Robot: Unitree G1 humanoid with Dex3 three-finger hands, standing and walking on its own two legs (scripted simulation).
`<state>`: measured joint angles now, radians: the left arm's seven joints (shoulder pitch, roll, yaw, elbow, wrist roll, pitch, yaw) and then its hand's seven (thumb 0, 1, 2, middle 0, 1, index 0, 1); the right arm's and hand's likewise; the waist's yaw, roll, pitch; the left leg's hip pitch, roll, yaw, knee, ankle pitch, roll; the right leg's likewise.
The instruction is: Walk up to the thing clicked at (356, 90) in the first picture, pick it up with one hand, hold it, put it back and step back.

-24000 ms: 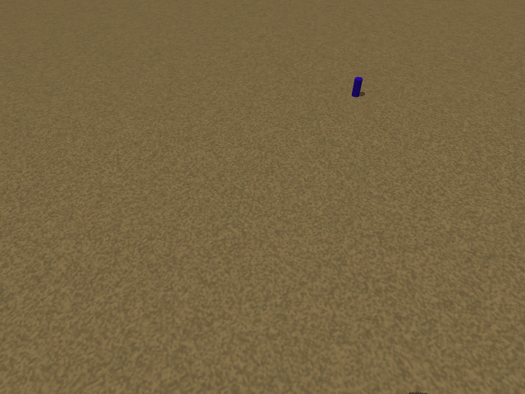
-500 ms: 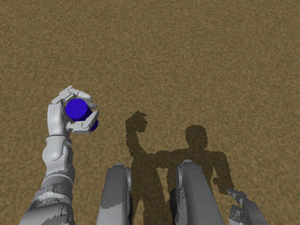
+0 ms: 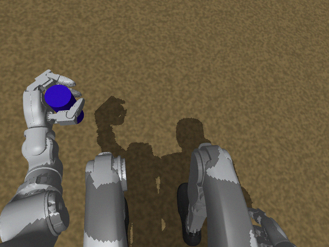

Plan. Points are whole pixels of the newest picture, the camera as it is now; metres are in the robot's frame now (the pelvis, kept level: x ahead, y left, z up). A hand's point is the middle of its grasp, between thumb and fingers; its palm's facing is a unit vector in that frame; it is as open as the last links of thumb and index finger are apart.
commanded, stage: crouch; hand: left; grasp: from the side
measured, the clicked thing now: (66, 106) +0.45 +0.23 -0.08
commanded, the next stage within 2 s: lower in 0.64 s
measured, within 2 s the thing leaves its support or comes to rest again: rests again in 1.96 s
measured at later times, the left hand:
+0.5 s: hand (78, 109) +0.46 +0.22 -0.13, palm faces +0.09 -1.00 -0.03, open 7.1 cm
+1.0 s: hand (85, 116) +0.46 +0.21 -0.19, palm faces +0.11 -0.99 -0.01, open 7.1 cm
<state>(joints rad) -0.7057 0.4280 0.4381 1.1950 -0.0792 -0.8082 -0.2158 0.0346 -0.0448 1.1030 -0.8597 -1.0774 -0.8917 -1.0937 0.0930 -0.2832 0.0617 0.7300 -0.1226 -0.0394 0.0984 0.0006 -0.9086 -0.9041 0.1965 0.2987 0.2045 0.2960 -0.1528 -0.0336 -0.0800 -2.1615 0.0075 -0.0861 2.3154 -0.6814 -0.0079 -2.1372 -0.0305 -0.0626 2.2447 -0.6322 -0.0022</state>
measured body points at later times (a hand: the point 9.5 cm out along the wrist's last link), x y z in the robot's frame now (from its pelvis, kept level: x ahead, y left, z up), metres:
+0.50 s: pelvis +0.00 +0.01 -0.05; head +0.23 +0.09 +0.34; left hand +0.45 +0.27 -0.13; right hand +0.10 -0.27 -0.14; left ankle +0.09 +0.12 -0.33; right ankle +0.11 -0.12 -0.33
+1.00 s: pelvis +0.00 +0.01 -0.06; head +0.24 +0.11 +0.30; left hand +0.45 +0.26 -0.19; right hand +0.09 -0.27 -0.14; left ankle +0.09 +0.12 -0.33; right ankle +0.11 -0.12 -0.33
